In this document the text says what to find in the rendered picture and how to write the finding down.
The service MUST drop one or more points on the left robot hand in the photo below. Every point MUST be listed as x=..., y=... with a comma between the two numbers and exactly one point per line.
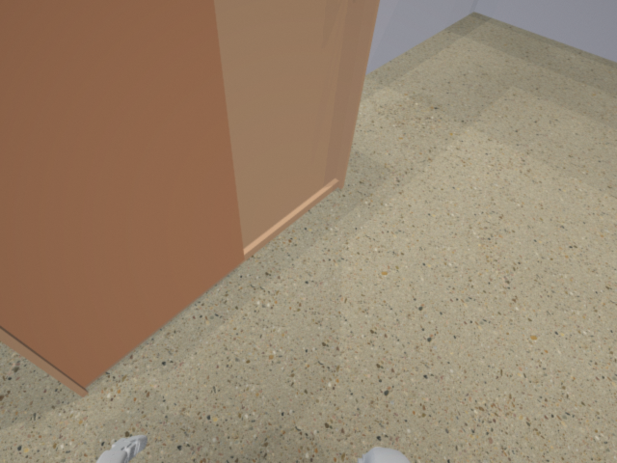
x=124, y=450

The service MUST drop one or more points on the wardrobe door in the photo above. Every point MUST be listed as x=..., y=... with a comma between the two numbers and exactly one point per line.
x=287, y=69
x=118, y=203

